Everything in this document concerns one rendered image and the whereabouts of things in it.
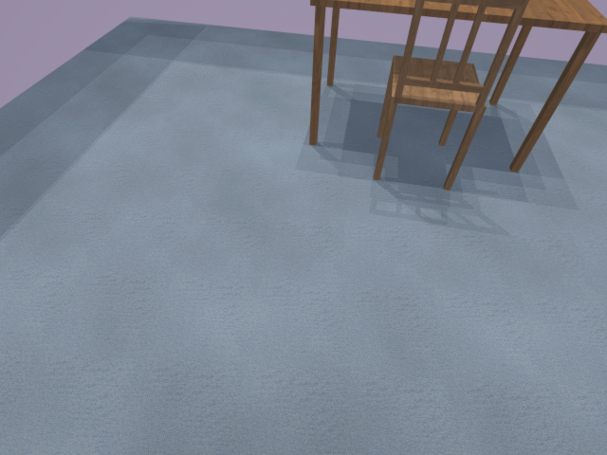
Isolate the chair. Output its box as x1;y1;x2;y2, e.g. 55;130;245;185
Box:
374;0;529;191

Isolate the table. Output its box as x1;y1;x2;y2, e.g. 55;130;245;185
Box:
309;0;607;173

